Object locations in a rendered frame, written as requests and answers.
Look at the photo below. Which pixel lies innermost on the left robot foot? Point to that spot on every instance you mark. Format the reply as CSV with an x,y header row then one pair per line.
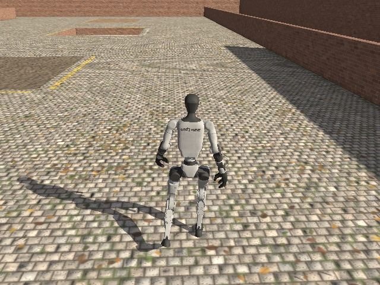
x,y
165,243

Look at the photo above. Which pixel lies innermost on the robot left thigh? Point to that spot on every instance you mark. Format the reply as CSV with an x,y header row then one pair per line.
x,y
175,174

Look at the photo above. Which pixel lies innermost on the robot left hand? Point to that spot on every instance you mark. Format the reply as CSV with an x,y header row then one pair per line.
x,y
163,159

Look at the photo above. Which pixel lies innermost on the robot left upper arm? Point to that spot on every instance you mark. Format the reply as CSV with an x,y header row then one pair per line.
x,y
173,123

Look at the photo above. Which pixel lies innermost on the robot right hand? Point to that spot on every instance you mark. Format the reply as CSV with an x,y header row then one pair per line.
x,y
223,180

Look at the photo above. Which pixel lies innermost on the robot right forearm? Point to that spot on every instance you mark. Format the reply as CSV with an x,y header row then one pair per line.
x,y
219,161

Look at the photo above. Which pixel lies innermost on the robot right upper arm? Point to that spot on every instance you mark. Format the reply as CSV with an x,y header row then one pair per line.
x,y
212,136

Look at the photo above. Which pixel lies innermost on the robot left forearm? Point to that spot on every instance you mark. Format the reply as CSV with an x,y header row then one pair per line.
x,y
160,152

